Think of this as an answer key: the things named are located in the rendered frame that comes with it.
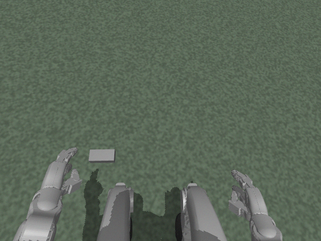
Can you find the small box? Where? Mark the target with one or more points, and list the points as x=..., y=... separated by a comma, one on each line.
x=102, y=156

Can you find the right robot arm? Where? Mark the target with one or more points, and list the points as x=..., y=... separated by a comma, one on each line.
x=263, y=228

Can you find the left robot hand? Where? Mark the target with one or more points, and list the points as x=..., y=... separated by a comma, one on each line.
x=58, y=169

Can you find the right robot hand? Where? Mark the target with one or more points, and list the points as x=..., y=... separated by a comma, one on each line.
x=251, y=201

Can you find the left robot arm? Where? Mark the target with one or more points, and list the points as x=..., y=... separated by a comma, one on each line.
x=42, y=217

